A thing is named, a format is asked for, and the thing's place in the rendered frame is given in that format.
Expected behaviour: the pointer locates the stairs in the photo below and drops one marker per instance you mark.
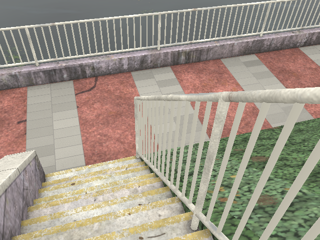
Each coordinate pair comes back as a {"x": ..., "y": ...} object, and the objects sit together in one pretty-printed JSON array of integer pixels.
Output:
[{"x": 113, "y": 200}]

